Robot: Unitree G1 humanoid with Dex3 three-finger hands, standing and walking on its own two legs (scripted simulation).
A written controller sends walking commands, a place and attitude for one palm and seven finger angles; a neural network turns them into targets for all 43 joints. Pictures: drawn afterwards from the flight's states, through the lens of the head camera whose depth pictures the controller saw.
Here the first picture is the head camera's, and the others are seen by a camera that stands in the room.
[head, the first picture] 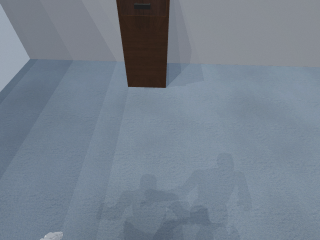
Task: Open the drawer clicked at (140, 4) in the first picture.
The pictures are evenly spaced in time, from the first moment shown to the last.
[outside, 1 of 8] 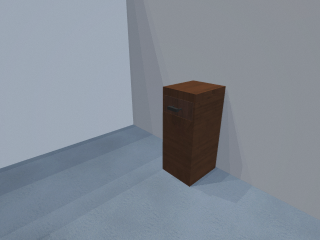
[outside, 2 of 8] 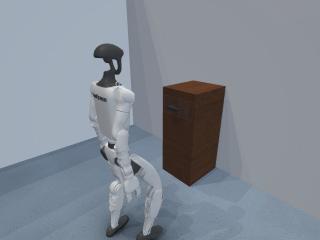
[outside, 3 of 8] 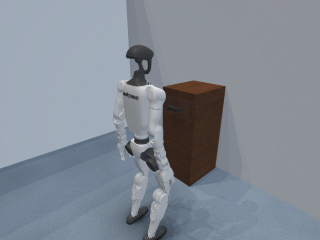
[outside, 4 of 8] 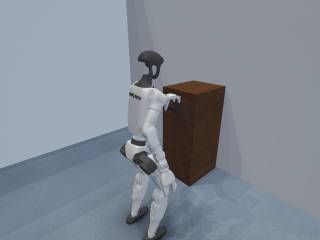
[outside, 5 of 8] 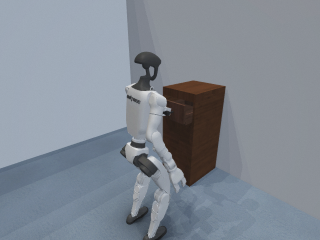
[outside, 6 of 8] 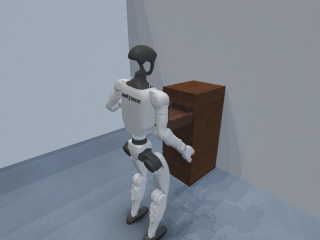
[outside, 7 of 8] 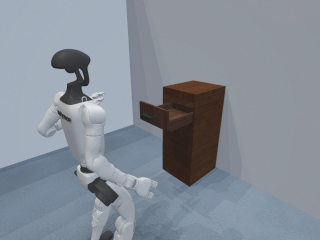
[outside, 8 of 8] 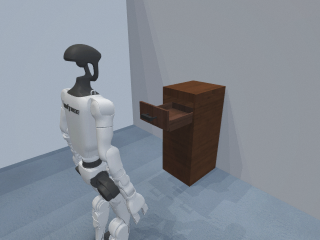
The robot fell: no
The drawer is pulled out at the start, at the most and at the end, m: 0.00 0.30 0.29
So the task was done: yes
